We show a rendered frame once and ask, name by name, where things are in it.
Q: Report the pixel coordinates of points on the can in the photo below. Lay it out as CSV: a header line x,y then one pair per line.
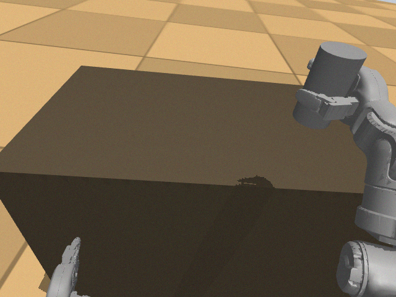
x,y
332,73

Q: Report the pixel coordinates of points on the left robot hand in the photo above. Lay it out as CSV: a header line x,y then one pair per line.
x,y
64,278

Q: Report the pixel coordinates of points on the right robot hand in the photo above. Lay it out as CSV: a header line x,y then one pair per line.
x,y
367,86

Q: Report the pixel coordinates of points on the right robot arm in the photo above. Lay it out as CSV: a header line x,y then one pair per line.
x,y
367,269

